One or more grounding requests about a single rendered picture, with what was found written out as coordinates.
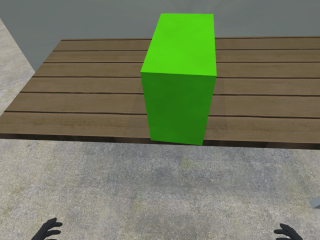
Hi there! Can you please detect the left robot hand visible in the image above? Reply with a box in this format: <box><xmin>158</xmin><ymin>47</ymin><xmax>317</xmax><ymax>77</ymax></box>
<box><xmin>31</xmin><ymin>217</ymin><xmax>63</xmax><ymax>240</ymax></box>

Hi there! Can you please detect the right robot hand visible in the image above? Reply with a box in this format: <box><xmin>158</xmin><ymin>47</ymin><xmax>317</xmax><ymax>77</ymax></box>
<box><xmin>273</xmin><ymin>223</ymin><xmax>303</xmax><ymax>240</ymax></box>

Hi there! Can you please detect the table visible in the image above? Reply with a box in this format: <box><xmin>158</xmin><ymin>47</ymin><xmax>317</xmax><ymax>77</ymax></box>
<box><xmin>0</xmin><ymin>35</ymin><xmax>320</xmax><ymax>209</ymax></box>

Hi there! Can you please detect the carton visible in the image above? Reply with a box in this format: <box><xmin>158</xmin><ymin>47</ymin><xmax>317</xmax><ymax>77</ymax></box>
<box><xmin>140</xmin><ymin>13</ymin><xmax>217</xmax><ymax>146</ymax></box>

